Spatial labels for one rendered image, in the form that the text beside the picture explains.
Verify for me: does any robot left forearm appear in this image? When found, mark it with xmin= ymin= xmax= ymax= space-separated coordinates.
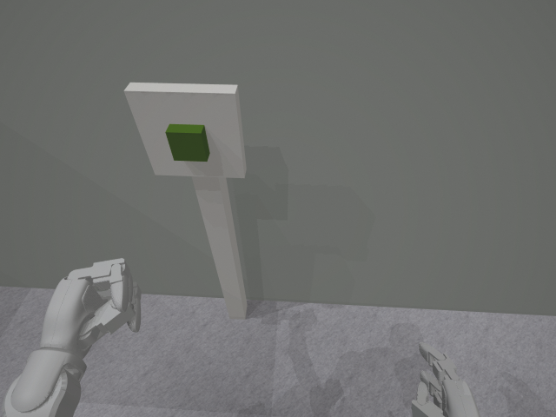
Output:
xmin=3 ymin=347 xmax=87 ymax=417

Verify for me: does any button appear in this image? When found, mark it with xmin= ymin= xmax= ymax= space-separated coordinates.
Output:
xmin=165 ymin=124 xmax=210 ymax=162

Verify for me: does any panel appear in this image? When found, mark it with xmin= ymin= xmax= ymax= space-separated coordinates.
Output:
xmin=124 ymin=83 xmax=248 ymax=320

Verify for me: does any robot left hand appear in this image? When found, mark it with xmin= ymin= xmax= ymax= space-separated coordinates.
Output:
xmin=40 ymin=258 xmax=142 ymax=359

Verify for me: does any robot right hand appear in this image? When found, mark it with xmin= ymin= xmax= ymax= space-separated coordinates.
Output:
xmin=412 ymin=342 xmax=480 ymax=417

